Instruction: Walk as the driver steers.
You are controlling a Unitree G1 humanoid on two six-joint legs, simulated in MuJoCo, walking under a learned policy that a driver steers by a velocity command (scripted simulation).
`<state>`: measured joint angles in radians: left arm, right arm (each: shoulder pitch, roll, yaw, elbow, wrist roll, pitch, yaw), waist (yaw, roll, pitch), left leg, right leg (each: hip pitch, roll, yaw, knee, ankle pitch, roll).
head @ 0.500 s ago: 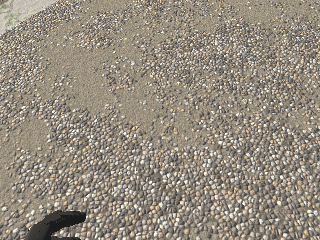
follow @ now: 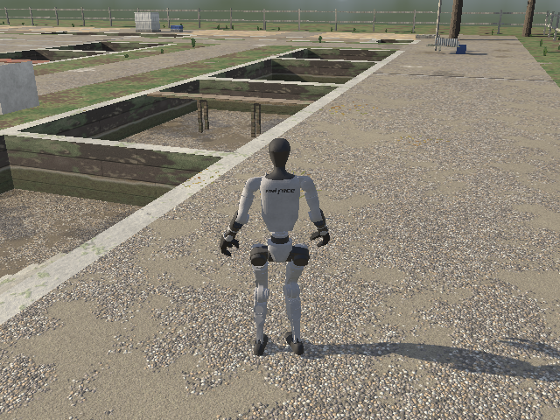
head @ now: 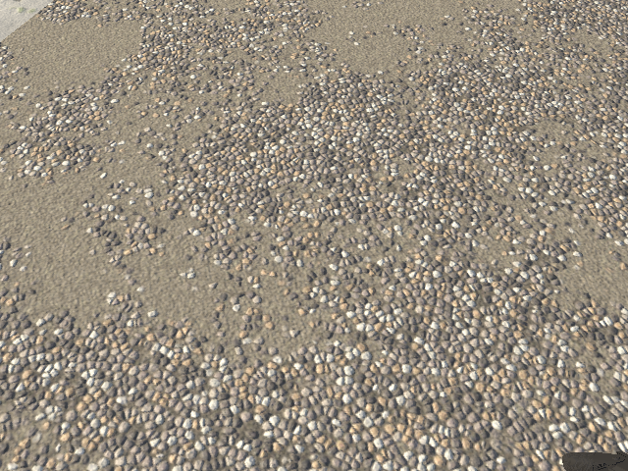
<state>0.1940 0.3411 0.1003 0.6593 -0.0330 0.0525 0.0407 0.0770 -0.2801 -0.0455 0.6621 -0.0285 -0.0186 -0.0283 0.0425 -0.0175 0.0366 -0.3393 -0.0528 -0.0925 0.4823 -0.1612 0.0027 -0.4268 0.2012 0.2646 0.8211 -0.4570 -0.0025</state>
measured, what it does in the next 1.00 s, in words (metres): walks ahead, turning right: right foot, then left foot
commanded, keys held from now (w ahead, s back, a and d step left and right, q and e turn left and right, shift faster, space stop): e+shift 0.38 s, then w+e+shift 0.62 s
